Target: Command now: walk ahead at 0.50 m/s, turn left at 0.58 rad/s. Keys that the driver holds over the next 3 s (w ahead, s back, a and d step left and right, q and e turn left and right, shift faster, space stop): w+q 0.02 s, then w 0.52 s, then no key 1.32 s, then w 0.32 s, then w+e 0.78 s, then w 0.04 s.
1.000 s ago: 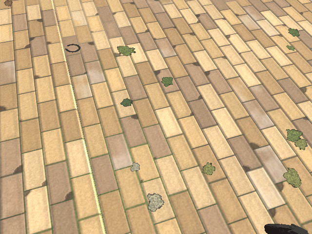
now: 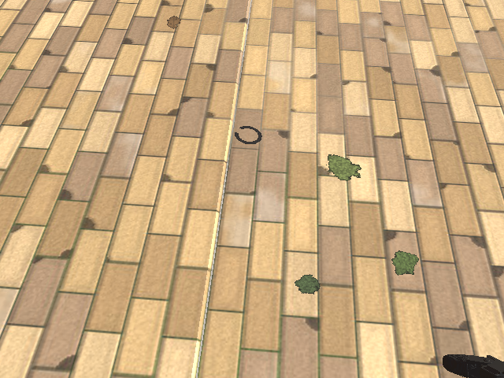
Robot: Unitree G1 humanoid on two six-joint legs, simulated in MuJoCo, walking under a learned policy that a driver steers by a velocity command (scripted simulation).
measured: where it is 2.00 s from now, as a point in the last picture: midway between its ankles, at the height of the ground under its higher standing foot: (267, 362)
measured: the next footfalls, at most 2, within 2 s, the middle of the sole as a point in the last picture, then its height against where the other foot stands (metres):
right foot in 0.52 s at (312, 357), level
left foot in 0.84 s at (221, 333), level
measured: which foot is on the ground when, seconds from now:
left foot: down 0.00-0.52, up 0.54-0.82, down 0.84-1.00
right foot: up 0.00-0.50, down 0.52-1.00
